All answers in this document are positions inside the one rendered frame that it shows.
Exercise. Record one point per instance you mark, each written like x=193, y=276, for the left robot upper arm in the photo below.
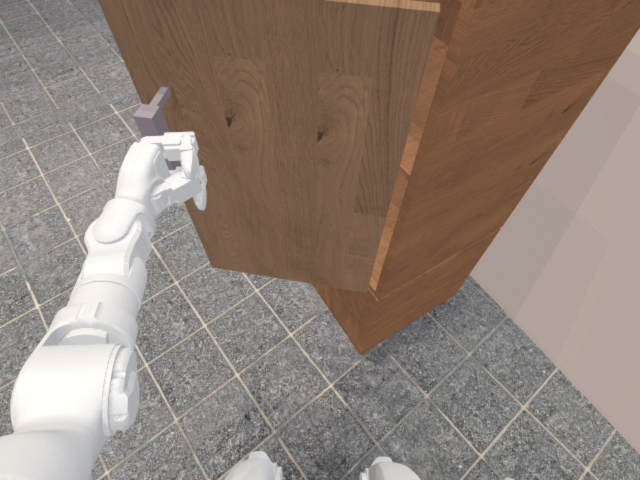
x=71, y=399

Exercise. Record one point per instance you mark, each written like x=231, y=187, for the left robot thigh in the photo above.
x=255, y=469

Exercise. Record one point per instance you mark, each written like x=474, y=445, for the cupboard door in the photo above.
x=301, y=110

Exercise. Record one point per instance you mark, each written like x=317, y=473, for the right robot shin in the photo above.
x=381, y=459

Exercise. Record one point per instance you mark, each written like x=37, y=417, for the left robot hand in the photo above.
x=144, y=175

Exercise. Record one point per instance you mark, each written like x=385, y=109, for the left robot forearm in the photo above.
x=107, y=296

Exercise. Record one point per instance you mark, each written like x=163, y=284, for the handle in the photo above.
x=151, y=122

